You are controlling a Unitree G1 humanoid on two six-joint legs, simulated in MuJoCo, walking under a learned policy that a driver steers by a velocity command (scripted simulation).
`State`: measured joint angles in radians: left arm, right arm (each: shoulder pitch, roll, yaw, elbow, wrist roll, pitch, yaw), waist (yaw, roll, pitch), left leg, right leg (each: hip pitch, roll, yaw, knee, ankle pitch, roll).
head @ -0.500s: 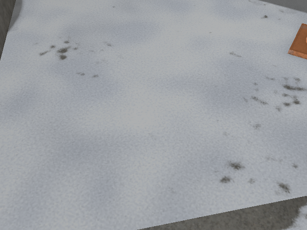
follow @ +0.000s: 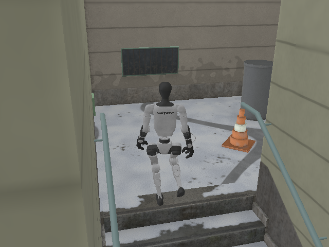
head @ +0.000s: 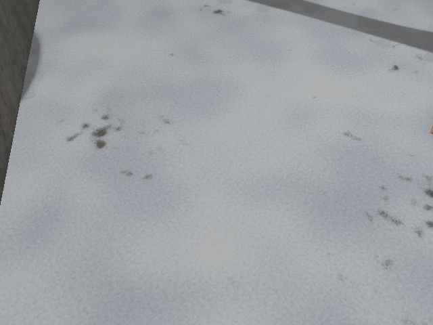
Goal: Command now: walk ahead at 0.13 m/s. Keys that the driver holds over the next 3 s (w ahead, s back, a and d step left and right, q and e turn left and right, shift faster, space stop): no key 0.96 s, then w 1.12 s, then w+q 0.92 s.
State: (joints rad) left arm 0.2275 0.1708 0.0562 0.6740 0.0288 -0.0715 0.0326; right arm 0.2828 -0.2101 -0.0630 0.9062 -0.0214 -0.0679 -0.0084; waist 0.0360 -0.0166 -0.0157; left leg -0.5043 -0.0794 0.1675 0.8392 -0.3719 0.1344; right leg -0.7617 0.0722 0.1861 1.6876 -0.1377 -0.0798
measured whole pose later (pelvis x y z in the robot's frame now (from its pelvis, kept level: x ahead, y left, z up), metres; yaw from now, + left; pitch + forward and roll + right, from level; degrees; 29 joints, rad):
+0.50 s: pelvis +0.11 -0.02 +0.05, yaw +0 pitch +0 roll +0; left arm 0.30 0.13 0.03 0.78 0.01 -0.06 0.03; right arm 0.32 -0.15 -0.01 0.84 -0.02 -0.05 -0.02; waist -0.01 0.02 -0.04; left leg -0.12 -0.05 0.07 0.45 -0.33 0.07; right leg -0.30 0.04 -0.06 0.48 -0.19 -0.06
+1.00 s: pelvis +0.12 -0.03 +0.05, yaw +1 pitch -1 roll +0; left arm 0.31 0.16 0.03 0.91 0.01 -0.04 0.03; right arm 0.35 -0.16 0.01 0.96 -0.01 -0.04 -0.03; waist 0.00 0.01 -0.02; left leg -0.05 -0.04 0.06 0.37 -0.31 0.06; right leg -0.23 0.05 -0.06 0.41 -0.17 -0.07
